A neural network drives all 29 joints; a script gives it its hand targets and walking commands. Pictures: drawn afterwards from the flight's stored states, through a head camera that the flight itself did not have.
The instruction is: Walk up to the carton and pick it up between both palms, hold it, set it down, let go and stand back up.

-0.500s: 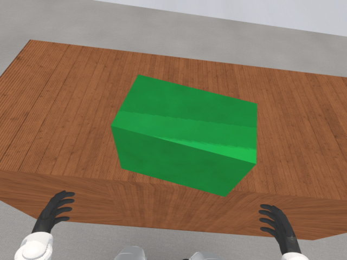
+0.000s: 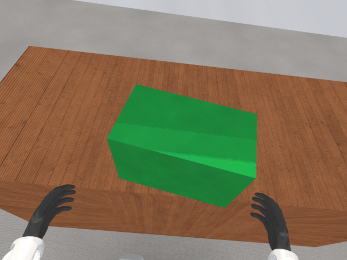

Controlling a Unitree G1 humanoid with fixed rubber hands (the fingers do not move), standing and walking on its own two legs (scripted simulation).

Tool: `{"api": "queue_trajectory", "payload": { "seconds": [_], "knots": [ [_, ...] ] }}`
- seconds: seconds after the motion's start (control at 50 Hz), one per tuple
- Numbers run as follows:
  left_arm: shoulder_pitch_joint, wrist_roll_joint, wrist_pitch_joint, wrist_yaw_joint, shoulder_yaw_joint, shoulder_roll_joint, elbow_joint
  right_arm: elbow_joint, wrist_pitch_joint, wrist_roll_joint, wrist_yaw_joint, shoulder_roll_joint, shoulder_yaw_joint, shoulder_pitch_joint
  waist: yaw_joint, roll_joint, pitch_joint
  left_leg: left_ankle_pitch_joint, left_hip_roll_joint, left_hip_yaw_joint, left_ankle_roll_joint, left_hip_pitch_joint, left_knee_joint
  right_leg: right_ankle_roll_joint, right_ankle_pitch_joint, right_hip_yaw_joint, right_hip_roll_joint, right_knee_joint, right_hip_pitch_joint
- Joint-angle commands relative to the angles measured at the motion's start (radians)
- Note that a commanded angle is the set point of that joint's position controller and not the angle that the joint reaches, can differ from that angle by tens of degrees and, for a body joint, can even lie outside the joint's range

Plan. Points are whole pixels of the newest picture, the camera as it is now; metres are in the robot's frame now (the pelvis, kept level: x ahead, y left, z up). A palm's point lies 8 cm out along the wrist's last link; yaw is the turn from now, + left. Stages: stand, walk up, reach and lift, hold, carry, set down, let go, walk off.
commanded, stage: reach and lift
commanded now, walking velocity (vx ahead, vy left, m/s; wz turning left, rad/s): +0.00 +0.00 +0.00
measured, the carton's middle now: (182, 148) +0.37 +0.00 -0.01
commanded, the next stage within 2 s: none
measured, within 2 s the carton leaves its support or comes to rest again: neither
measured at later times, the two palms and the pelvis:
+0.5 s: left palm (41, 201) +0.21 +0.29 +0.01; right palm (280, 217) +0.21 -0.20 +0.02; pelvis +0.00 +0.00 +0.00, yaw +0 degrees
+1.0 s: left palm (61, 152) +0.30 +0.26 +0.06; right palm (292, 197) +0.24 -0.22 +0.06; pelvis +0.00 +0.00 +0.00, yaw +0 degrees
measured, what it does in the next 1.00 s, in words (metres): stands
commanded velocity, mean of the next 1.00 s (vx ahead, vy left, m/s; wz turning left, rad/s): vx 0.00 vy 0.00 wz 0.00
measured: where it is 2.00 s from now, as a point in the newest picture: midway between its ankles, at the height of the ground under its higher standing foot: outside the picture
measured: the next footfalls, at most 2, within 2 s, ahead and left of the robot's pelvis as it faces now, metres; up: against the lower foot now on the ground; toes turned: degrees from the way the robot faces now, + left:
none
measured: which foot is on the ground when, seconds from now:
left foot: down 0.00-1.00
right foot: down 0.00-1.00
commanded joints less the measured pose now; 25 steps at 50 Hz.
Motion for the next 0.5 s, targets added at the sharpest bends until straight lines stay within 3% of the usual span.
{"api": "queue_trajectory", "payload": {
  "seconds": [0.0, 0.02, 0.04, 0.06, 0.1, 0.12, 0.14, 0.16, 0.18, 0.2, 0.22, 0.26, 0.28, 0.3, 0.32, 0.34, 0.36, 0.4, 0.42, 0.44, 0.48],
  "knots": [
    [0.0, -0.222, -0.109, -0.008, -0.002, 0.302, -0.274, -0.311, -0.073, 0.068, -0.02, -0.025, -0.048, 0.089, 0.03, 0.154, -0.342, 0.247, -0.017, 0.08, -0.006, 0.131, -0.06, 0.016, 0.243, 0.099, 0.001, -0.142, 0.152],
    [0.003, -0.232, -0.11, -0.007, -0.016, 0.299, -0.302, -0.309, -0.067, 0.077, -0.027, -0.035, -0.049, 0.083, 0.032, 0.163, -0.337, 0.256, -0.008, 0.069, -0.009, 0.129, -0.061, 0.017, 0.234, 0.094, 0.008, -0.135, 0.175],
    [0.073, -0.205, -0.089, -0.009, 0.0, 0.285, -0.329, -0.342, -0.068, 0.09, -0.027, -0.025, -0.023, 0.162, 0.041, 0.187, -0.336, 0.314, -0.016, 0.068, -0.016, 0.152, -0.054, 0.013, 0.312, 0.104, 0.011, -0.139, 0.213],
    [-0.083, -0.236, -0.094, -0.004, -0.037, 0.305, -0.333, -0.305, -0.035, 0.078, -0.024, -0.046, -0.063, 0.013, 0.031, 0.209, -0.316, 0.218, -0.012, 0.067, -0.017, 0.122, -0.064, 0.004, 0.179, 0.099, 0.009, -0.151, 0.131],
    [-0.106, -0.251, -0.078, -0.003, -0.051, 0.306, -0.311, -0.312, -0.009, 0.067, -0.022, -0.058, -0.107, -0.005, 0.013, 0.207, -0.272, 0.138, 0.0, 0.061, -0.015, 0.104, -0.088, -0.01, 0.093, 0.09, 0.011, -0.16, 0.124],
    [-0.061, -0.253, -0.067, 0.005, -0.044, 0.298, -0.337, -0.34, 0.005, 0.079, -0.023, -0.044, -0.076, 0.034, 0.025, 0.225, -0.296, 0.197, -0.003, 0.069, -0.015, 0.123, -0.083, -0.005, 0.169, 0.094, 0.008, -0.153, 0.151],
    [-0.06, -0.259, -0.064, 0.0, -0.041, 0.327, -0.368, -0.389, 0.022, 0.073, -0.026, -0.063, -0.101, 0.013, 0.024, 0.201, -0.332, 0.19, -0.003, 0.066, -0.013, 0.111, -0.079, -0.004, 0.173, 0.095, 0.012, -0.148, 0.173],
    [-0.14, -0.252, -0.06, 0.008, -0.049, 0.322, -0.338, -0.353, 0.042, 0.059, -0.013, -0.075, -0.106, -0.047, 0.019, 0.246, -0.317, 0.155, -0.004, 0.061, -0.019, 0.08, -0.097, -0.014, 0.133, 0.091, 0.008, -0.147, 0.158],
    [-0.119, -0.265, -0.045, 0.012, -0.042, 0.334, -0.361, -0.387, 0.053, 0.065, -0.021, -0.062, -0.102, -0.024, 0.024, 0.203, -0.291, 0.105, -0.005, 0.062, -0.008, 0.085, -0.099, -0.002, 0.089, 0.106, -0.002, -0.159, 0.156],
    [-0.212, -0.285, -0.042, 0.021, -0.058, 0.344, -0.385, -0.407, 0.08, 0.059, -0.017, -0.075, -0.116, -0.084, 0.017, 0.245, -0.312, 0.083, -0.005, 0.061, -0.009, 0.053, -0.112, -0.013, 0.064, 0.099, 0.001, -0.149, 0.146],
    [-0.173, -0.297, -0.031, 0.023, -0.07, 0.321, -0.368, -0.416, 0.103, 0.05, -0.019, -0.059, -0.117, -0.074, 0.012, 0.209, -0.295, 0.069, 0.003, 0.056, -0.001, 0.053, -0.117, -0.015, 0.079, 0.103, 0.001, -0.15, 0.171],
    [-0.189, -0.298, 0.002, 0.03, -0.049, 0.353, -0.362, -0.479, 0.138, 0.046, -0.024, -0.074, -0.117, -0.084, 0.03, 0.233, -0.321, 0.07, -0.008, 0.068, 0.003, 0.033, -0.126, -0.012, 0.09, 0.116, -0.007, -0.145, 0.197],
    [-0.176, -0.307, 0.013, 0.03, -0.067, 0.361, -0.408, -0.528, 0.157, 0.058, -0.029, -0.06, -0.117, -0.068, 0.008, 0.222, -0.332, 0.104, -0.005, 0.064, 0.003, 0.037, -0.118, -0.009, 0.144, 0.113, 0.001, -0.13, 0.224],
    [-0.176, -0.312, 0.022, 0.029, -0.048, 0.378, -0.445, -0.571, 0.168, 0.052, -0.027, -0.079, -0.133, -0.086, 0.017, 0.203, -0.364, 0.123, -0.012, 0.071, 0.005, 0.043, -0.119, 0.003, 0.175, 0.104, 0.007, -0.128, 0.238],
    [-0.183, -0.315, 0.041, 0.032, -0.053, 0.368, -0.44, -0.56, 0.186, 0.066, -0.028, -0.081, -0.113, -0.079, 0.005, 0.217, -0.358, 0.174, -0.01, 0.07, 0.003, 0.046, -0.105, 0.002, 0.228, 0.117, 0.0, -0.115, 0.241],
    [-0.193, -0.315, 0.056, 0.033, -0.037, 0.374, -0.45, -0.597, 0.206, 0.052, -0.028, -0.09, -0.124, -0.088, 0.004, 0.211, -0.336, 0.132, -0.011, 0.071, 0.007, 0.035, -0.121, 0.005, 0.193, 0.121, -0.005, -0.131, 0.231],
    [-0.254, -0.309, 0.065, 0.038, -0.045, 0.371, -0.448, -0.535, 0.234, 0.053, -0.028, -0.082, -0.125, -0.115, 0.007, 0.246, -0.318, 0.093, 0.001, 0.063, 0.007, 0.039, -0.123, 0.004, 0.127, 0.12, -0.012, -0.141, 0.196],
    [-0.298, -0.338, 0.096, 0.038, -0.075, 0.365, -0.458, -0.582, 0.288, 0.052, -0.033, -0.084, -0.136, -0.131, -0.025, 0.216, -0.315, 0.078, 0.004, 0.063, 0.013, 0.045, -0.131, 0.003, 0.144, 0.114, -0.013, -0.138, 0.199],
    [-0.34, -0.341, 0.11, 0.041, -0.045, 0.393, -0.448, -0.597, 0.312, 0.049, -0.032, -0.106, -0.159, -0.172, -0.02, 0.22, -0.326, 0.053, 0.0, 0.064, 0.019, 0.038, -0.137, 0.002, 0.114, 0.121, -0.024, -0.146, 0.177],
    [-0.249, -0.339, 0.136, 0.032, -0.029, 0.365, -0.458, -0.638, 0.315, 0.069, -0.041, -0.07, -0.098, -0.062, -0.009, 0.212, -0.336, 0.135, -0.003, 0.08, 0.021, 0.041, -0.131, 0.017, 0.222, 0.131, -0.028, -0.136, 0.244],
    [-0.392, -0.352, 0.155, 0.046, -0.041, 0.386, -0.473, -0.63, 0.365, 0.072, -0.035, -0.104, -0.148, -0.21, -0.025, 0.247, -0.334, 0.09, 0.003, 0.068, 0.016, 0.022, -0.147, 0.006, 0.152, 0.121, -0.023, -0.142, 0.227]
  ]
}}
